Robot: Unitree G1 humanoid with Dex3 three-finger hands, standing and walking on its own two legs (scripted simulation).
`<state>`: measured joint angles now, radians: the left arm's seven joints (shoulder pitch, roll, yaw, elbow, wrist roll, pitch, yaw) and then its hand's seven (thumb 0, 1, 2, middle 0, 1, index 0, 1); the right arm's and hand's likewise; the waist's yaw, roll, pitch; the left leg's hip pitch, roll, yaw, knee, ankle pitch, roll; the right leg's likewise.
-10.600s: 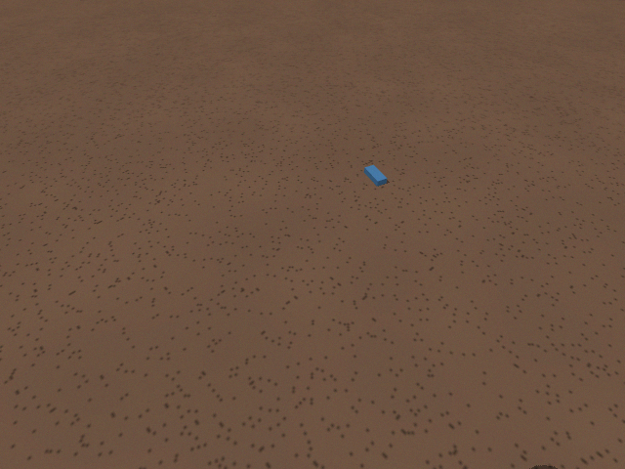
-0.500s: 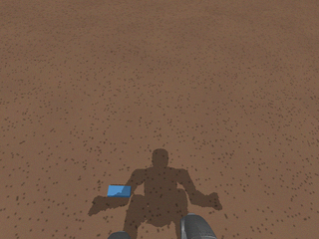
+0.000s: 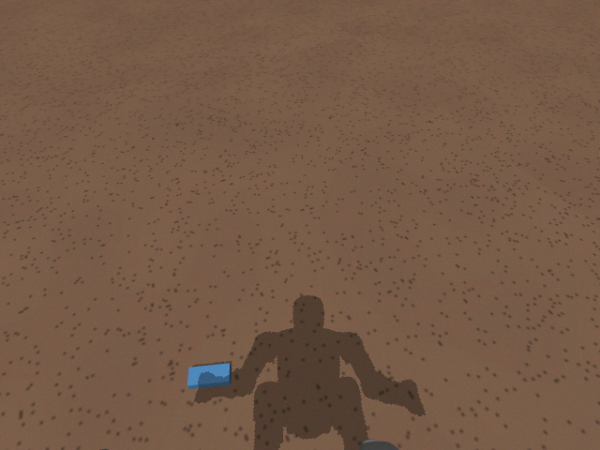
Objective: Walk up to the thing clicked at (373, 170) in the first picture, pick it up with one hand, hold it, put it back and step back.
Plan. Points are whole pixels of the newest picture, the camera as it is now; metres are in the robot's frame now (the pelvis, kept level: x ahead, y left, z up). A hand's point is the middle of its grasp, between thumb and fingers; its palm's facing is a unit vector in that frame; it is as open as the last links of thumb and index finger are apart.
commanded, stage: stand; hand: left
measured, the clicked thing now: (209, 376) +0.47 +0.31 -0.72
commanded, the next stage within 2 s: none
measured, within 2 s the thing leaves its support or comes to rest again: neither
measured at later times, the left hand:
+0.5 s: hand out of the picture +0.04 +0.19 -0.13, palm faces +0.00 -0.98 -0.22, open 7.4 cm
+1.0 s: hand out of the picture +0.02 +0.20 -0.14, palm faces +0.02 -0.97 -0.24, open 7.4 cm
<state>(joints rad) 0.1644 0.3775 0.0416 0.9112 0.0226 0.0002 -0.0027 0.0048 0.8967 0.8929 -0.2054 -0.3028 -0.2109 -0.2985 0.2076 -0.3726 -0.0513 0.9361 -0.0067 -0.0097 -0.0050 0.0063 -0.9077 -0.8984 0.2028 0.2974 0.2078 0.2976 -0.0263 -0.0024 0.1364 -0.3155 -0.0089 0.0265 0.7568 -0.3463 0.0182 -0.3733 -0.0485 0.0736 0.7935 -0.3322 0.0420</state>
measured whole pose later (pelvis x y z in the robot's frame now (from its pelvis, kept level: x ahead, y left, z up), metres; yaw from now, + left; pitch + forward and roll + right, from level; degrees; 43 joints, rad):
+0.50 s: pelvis -0.01 -0.02 +0.03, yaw +1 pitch -4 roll +0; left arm 0.16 0.25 -0.01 1.08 0.01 0.03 -0.02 0.00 0.90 0.89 -0.20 -0.30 -0.20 -0.30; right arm 0.12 -0.26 0.01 1.05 0.00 0.04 0.02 0.00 -0.91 -0.90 0.20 0.30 0.21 0.30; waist 0.00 -0.01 0.07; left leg -0.20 0.03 -0.01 0.41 -0.14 -0.03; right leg -0.22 -0.01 0.04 0.39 -0.10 0.03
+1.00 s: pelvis -0.01 -0.01 +0.03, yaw +1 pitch -2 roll +0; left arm 0.19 0.23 0.01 1.12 0.02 0.03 0.00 0.00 0.91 0.89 -0.20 -0.30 -0.20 -0.30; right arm 0.19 -0.22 -0.02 1.15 -0.01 0.04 0.00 0.01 -0.91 -0.90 0.20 0.30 0.21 0.30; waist -0.01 0.00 0.03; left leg -0.26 0.01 -0.02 0.45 -0.16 -0.02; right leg -0.27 -0.02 0.04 0.41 -0.11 0.04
